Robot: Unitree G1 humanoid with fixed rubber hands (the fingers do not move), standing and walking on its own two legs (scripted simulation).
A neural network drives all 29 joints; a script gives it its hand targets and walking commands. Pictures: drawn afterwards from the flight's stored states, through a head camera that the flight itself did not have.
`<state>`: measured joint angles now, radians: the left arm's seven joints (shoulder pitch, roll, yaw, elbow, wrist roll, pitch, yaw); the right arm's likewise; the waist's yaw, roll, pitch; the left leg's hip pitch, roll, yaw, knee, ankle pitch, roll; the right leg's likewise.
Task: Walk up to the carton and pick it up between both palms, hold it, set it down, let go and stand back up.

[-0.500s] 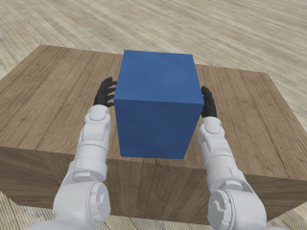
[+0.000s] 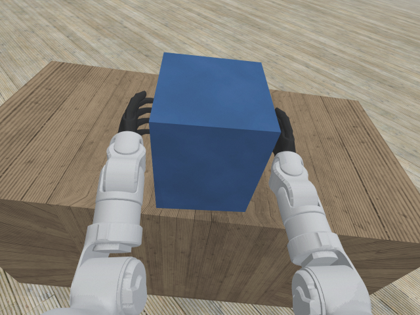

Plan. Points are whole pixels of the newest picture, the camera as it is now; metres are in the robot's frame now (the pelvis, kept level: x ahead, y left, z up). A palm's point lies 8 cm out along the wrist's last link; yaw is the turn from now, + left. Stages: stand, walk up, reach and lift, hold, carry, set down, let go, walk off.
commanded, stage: reach and lift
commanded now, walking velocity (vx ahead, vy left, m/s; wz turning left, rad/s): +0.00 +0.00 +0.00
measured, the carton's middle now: (207, 137) +0.44 -0.02 +0.12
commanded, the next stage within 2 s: hold in 1.40 s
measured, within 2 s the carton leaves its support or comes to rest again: neither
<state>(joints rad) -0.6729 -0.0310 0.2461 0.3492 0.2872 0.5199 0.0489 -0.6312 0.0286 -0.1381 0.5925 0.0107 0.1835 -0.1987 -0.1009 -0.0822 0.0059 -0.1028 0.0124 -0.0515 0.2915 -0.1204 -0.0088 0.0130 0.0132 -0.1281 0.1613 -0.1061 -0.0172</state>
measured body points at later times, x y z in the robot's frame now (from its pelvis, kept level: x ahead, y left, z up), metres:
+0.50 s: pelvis -0.02 +0.00 +0.00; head -0.04 +0.04 +0.45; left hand +0.38 +0.13 +0.20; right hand +0.36 -0.16 +0.18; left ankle +0.03 +0.12 -0.75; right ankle +0.00 -0.10 -0.75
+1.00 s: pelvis -0.02 +0.00 +0.00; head -0.04 +0.04 +0.45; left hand +0.39 +0.14 +0.21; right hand +0.36 -0.15 +0.20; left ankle +0.03 +0.12 -0.75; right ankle +0.00 -0.10 -0.75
